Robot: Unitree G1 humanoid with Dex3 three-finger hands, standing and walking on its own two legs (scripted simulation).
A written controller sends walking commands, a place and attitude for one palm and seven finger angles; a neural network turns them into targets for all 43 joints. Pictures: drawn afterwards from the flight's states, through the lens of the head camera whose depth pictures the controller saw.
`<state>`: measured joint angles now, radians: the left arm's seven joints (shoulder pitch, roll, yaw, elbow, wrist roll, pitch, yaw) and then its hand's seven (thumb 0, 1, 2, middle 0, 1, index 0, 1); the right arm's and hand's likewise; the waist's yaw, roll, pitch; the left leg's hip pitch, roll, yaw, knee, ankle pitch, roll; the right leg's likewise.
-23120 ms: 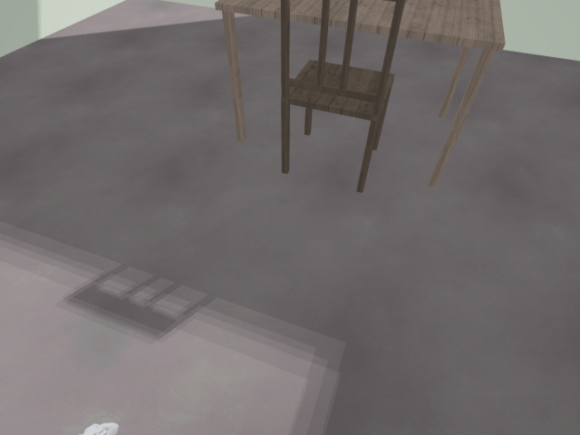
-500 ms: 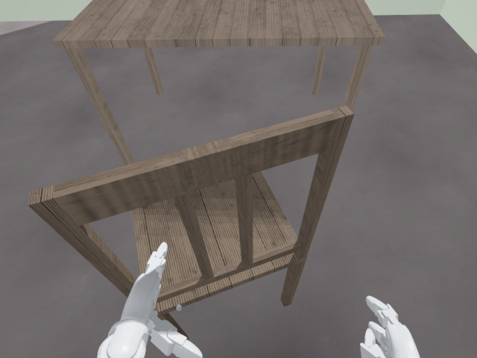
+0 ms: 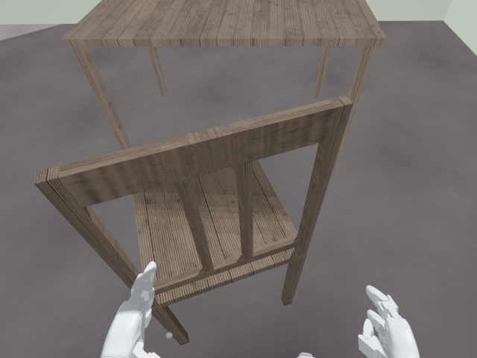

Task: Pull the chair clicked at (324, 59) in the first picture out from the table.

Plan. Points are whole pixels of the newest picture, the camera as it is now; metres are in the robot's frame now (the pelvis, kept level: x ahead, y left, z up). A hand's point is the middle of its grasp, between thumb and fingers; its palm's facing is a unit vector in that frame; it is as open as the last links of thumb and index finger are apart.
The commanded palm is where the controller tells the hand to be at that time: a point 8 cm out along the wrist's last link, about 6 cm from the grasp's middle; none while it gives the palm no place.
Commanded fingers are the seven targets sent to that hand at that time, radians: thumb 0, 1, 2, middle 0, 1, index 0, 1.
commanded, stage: draw the hand back to the body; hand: left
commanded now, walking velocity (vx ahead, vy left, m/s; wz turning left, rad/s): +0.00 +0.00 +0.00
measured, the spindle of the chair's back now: (198, 232) +0.36 +0.10 -0.02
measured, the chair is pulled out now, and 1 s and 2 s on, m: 0.62 0.62 0.62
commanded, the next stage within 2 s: step back with the hand held close in 1.52 s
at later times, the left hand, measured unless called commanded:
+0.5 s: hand (111, 305) +0.18 +0.17 +0.10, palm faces +0.01 -0.98 -0.18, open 17.1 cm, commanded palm +0.15 +0.24 +0.12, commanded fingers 0.00 -0.22 0.36 -0.05 -0.07 -0.05 -0.07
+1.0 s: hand (49, 284) +0.19 +0.23 +0.14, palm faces +0.28 -0.83 -0.48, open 9.8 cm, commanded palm +0.17 +0.29 +0.20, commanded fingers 0.00 0.68 0.80 -0.17 -0.25 -0.17 -0.25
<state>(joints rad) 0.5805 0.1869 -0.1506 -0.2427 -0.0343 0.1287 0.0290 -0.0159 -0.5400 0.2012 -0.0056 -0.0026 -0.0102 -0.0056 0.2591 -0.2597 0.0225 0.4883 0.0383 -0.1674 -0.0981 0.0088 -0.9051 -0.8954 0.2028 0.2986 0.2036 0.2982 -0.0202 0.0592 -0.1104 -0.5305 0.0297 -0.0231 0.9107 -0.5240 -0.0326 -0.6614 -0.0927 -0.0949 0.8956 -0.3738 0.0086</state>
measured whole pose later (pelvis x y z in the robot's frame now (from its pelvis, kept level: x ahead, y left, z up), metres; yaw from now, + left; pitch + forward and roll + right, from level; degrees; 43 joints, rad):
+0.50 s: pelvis +0.00 +0.00 +0.01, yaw +0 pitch +5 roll -1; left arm 0.58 0.27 0.09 -0.35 -0.18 -0.14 -0.12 -0.02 -0.48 0.23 -0.02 -0.02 -0.04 -0.03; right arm 0.23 -0.23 0.01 0.59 0.06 -0.25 -0.10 0.01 -0.91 -0.90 0.20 0.30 0.20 0.30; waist 0.02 0.07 -0.08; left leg -0.45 0.04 -0.02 0.88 -0.51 -0.03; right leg -0.58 -0.08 -0.10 0.84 -0.35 0.01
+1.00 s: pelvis +0.03 +0.00 +0.04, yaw -1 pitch -4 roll -1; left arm 0.62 0.37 0.17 -0.40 -0.05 0.03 0.13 0.00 0.34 0.63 -0.13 -0.19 -0.41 -0.33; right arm 0.19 -0.24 0.02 0.67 0.03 -0.19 -0.11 0.01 -0.91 -0.90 0.20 0.30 0.20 0.30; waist 0.07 0.11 0.04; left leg -0.05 0.05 0.00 0.50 -0.38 -0.04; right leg -0.21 -0.05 -0.09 0.53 -0.26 0.01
